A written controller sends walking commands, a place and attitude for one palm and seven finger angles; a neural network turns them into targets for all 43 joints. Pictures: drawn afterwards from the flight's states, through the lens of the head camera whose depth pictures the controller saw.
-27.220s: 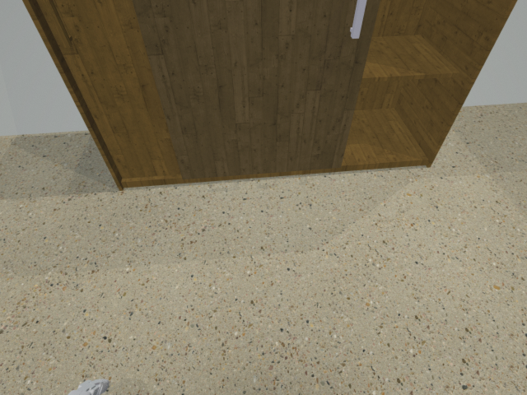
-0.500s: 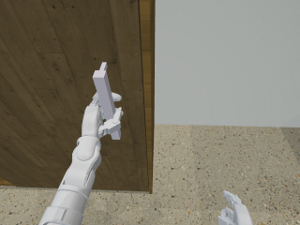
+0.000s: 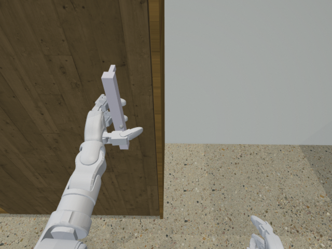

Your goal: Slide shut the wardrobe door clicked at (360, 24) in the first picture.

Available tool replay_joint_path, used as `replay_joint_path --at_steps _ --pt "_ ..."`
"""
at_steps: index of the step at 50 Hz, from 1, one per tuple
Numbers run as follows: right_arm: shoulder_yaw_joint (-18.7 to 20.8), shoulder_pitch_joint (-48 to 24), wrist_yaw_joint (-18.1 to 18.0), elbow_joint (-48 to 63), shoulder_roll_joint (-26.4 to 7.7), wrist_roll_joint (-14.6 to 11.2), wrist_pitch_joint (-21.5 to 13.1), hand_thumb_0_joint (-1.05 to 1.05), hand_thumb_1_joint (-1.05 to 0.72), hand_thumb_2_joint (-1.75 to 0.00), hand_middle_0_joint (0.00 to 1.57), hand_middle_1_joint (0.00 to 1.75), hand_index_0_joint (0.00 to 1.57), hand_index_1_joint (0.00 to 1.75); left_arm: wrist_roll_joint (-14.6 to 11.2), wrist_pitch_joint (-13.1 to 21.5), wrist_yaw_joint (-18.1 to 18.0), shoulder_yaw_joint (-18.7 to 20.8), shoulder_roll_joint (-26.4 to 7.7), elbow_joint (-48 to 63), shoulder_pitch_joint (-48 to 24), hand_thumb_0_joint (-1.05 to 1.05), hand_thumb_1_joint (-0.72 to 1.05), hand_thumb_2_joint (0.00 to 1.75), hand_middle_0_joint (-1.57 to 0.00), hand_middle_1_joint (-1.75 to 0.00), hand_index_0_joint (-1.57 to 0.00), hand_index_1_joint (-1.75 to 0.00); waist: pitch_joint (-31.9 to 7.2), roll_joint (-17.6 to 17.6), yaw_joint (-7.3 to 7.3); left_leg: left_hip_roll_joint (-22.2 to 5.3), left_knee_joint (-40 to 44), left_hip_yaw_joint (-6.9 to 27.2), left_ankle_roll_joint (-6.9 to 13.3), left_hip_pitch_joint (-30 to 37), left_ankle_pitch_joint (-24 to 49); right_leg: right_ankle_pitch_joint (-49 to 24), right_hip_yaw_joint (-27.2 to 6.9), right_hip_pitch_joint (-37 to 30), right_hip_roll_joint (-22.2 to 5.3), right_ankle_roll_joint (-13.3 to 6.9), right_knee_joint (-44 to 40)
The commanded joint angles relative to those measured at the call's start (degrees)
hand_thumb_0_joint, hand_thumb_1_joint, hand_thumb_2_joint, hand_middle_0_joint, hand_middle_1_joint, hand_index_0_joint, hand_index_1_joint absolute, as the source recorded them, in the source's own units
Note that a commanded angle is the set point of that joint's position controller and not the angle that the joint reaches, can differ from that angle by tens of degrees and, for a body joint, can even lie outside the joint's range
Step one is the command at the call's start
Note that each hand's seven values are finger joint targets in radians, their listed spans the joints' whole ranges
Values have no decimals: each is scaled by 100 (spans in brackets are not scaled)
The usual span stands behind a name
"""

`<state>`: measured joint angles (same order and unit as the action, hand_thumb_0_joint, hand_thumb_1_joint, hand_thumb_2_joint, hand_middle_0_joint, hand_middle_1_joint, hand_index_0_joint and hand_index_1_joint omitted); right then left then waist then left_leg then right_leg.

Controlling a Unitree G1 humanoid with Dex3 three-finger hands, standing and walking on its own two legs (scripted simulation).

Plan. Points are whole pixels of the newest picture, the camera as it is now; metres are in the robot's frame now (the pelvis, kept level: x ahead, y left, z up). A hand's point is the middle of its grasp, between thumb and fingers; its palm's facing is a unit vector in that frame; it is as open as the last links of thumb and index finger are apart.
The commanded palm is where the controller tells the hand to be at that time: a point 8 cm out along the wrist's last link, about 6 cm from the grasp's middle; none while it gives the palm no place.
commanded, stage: loosen the grip on the handle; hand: left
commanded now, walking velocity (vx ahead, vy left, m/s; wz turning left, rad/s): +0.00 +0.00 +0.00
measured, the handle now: (119, 111) +0.43 +0.15 +0.12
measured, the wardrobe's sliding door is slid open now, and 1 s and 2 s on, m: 0.00 0.00 0.00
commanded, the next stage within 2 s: slip the hand off the handle in 0.30 s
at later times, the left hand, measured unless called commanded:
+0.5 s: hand (122, 126) +0.38 +0.13 +0.11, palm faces +0.05 -0.99 -0.10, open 14.5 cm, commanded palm +0.35 +0.20 +0.12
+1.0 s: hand (98, 127) +0.38 +0.19 +0.11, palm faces +0.08 -0.99 -0.11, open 14.5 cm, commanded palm +0.34 +0.25 +0.12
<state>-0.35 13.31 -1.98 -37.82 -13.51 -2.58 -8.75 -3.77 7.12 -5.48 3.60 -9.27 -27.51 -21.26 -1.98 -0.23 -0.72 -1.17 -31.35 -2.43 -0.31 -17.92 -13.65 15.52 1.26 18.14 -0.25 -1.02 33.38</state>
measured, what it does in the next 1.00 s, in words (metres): stands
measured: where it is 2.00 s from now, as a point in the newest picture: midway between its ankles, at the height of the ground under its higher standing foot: outside the picture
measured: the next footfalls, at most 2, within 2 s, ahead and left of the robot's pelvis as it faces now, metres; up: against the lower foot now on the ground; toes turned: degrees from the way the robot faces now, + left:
none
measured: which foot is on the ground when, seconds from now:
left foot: down 0.00-1.00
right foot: down 0.00-1.00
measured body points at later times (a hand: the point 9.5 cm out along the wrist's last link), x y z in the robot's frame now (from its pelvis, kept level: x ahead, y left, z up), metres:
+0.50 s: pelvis +0.02 +0.01 +0.00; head +0.03 +0.00 +0.45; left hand +0.37 +0.18 +0.12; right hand +0.15 -0.24 -0.10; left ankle +0.03 +0.13 -0.73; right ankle +0.02 -0.11 -0.73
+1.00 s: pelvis +0.03 +0.01 +0.00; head +0.04 +0.00 +0.45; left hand +0.37 +0.25 +0.12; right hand +0.18 -0.23 -0.10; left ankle +0.03 +0.13 -0.73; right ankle +0.02 -0.11 -0.73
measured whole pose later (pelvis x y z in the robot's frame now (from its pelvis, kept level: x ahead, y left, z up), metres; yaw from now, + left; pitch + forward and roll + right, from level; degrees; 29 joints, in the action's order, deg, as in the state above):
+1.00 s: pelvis +0.03 +0.01 +0.00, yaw +0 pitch +3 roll +0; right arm -1.0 14.0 -3.8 -38.4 -14.0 -2.7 -7.6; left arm -7.8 8.9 5.0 8.4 -15.1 -20.7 -13.9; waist -2.7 -1.4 0.4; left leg -1.1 -35.1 -1.9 0.3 -20.0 -17.8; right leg 18.3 1.6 18.8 -0.3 -0.2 34.3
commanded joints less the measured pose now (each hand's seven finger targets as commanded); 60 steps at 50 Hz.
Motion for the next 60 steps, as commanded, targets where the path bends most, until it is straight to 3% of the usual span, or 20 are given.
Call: replay_joint_path --at_steps 1,4,5,6,9,12,14,16,20,25,26,29,33,36,43,49,50,54,56,60 --pt "143 -446 -112 722 -647 -56 -420 0 -90 -90 20 30 20 30 29 743 120 -247 -537 1019 -2981 0 -55 20 -38 -132 -38 -132 -723 292 -177 128 414 14 177 199 -1169 1176 -236 440 -31 44 -913" --pt "156 -370 -162 648 -717 -46 -446 0 -90 -90 20 30 20 30 -78 748 79 254 -1035 668 -2885 0 -55 20 -34 -127 -34 -127 -919 420 -58 154 369 5 180 46 -1128 1342 -297 274 -42 53 -955" --pt "139 -390 -153 715 -693 -29 -465 0 -90 -90 20 30 20 30 -62 768 93 63 -856 794 -2924 0 -55 20 -33 -125 -33 -125 -1047 319 -53 164 361 -14 197 46 -1041 1253 -316 202 -63 62 -923" --pt "175 -381 -155 743 -701 -18 -476 0 -90 -90 20 30 20 30 -36 801 83 455 -1293 1016 -2682 0 -55 20 -32 -123 -32 -123 -1264 152 101 140 368 -23 208 145 -885 1090 -343 -8 -67 38 -898" --pt "162 -368 -144 735 -702 -10 -491 0 -90 -90 20 30 20 30 -150 760 161 346 -1035 983 -2191 0 -55 20 -28 -118 -28 -118 -1170 393 103 100 380 -31 211 157 -492 634 -250 -141 -31 40 -874" --pt "178 -320 -125 738 -724 16 -530 0 -90 -90 20 30 20 30 -259 729 179 303 -892 1350 -1948 0 -55 20 -25 -115 -25 -115 -1147 314 106 103 313 -87 223 259 -45 54 -213 -172 -14 56 -816" --pt "202 -246 -132 693 -764 44 -516 0 -90 -90 20 30 20 30 -208 673 126 464 -1094 1414 -1793 0 -55 20 -25 -115 -25 -115 -1183 517 117 87 298 -64 221 256 154 -211 -158 -250 10 68 -744" --pt "216 -218 -103 722 -717 58 -506 0 -90 -90 20 30 20 30 -148 625 76 366 -927 1704 -1684 0 -55 20 -25 -115 -25 -115 -1357 275 136 92 258 -83 217 401 430 -621 -127 -286 13 59 -628" --pt "221 -125 -86 667 -718 72 -417 0 -90 -90 20 30 20 30 -54 467 7 332 -873 1701 -1494 0 -55 20 -25 -115 -25 -115 -1322 307 68 74 207 -22 190 451 731 -1008 -36 -237 44 47 -500" --pt "205 -208 -76 775 -676 71 -267 0 -90 -90 20 30 20 30 -47 350 27 540 -1020 1975 -1097 0 -55 20 -25 -115 -25 -115 -1482 158 202 89 169 -38 166 497 974 -1318 -21 -413 33 25 -406" --pt "199 -232 -83 788 -668 68 -242 0 -90 -90 20 30 20 30 -82 321 49 596 -1052 1962 -989 0 -55 20 -25 -115 -25 -115 -1433 318 204 85 165 -48 167 462 973 -1364 -18 -446 34 36 -419" --pt "176 -288 -125 794 -671 50 -159 0 -90 -90 20 30 20 30 -92 296 125 622 -1133 2024 -1150 0 -55 20 -25 -115 -25 -115 -1251 224 150 69 163 -23 164 446 920 -1266 -7 -365 50 22 -426" --pt "178 -335 -126 846 -657 53 -165 0 -90 -90 20 30 20 30 -185 406 258 634 -1109 2299 -1124 0 -55 20 -25 -115 -25 -115 -1477 146 137 72 87 0 166 614 1097 -1493 -8 -393 62 20 -365" --pt "149 -329 -151 798 -679 24 -159 0 -90 -90 20 30 20 30 -232 454 429 675 -1237 2106 -1259 0 -55 20 -25 -115 -25 -115 -1238 88 71 63 84 54 162 512 905 -1291 -8 -246 67 14 -395" --pt "177 -282 -221 733 -740 -16 -222 0 -90 -90 20 30 20 30 -409 565 827 697 -1351 1987 -1537 0 -55 20 -25 -115 -25 -115 -1375 -120 7 68 -4 145 148 612 909 -1223 10 -93 81 -6 -339" --pt "187 -242 -227 707 -776 -11 -190 0 -90 -90 20 30 20 30 -486 536 910 1191 -1787 1796 -1223 0 -55 20 -25 -115 -25 -115 -1447 -61 125 71 -3 143 138 495 1074 -1387 31 -248 70 -5 -283" --pt "200 -250 -216 759 -769 -12 -192 0 -90 -90 20 30 20 30 -525 532 927 1285 -1792 1798 -900 0 -55 20 -25 -115 -25 -115 -1491 96 201 72 21 149 146 439 1095 -1427 33 -346 73 -4 -281" --pt "222 -332 -142 931 -748 -2 -234 0 -90 -90 20 30 20 30 -567 545 993 1381 -1753 2278 188 0 -55 20 -25 -115 -25 -115 -1606 -35 392 69 33 79 146 425 1373 -1712 45 -590 80 -12 -221" --pt "209 -379 -115 995 -700 -14 -290 0 -90 -90 20 30 20 30 -588 578 1045 1050 -1444 2721 144 0 -55 20 -25 -115 -25 -115 -1436 -49 275 55 39 75 156 457 1307 -1656 59 -447 85 11 -239" --pt "198 -472 -165 1010 -731 -19 -365 0 -90 -90 20 30 20 30 -665 567 1096 1196 -1605 3112 487 0 -55 20 -25 -115 -25 -115 -1219 -103 245 57 84 81 172 388 879 -1207 39 -325 94 24 -336"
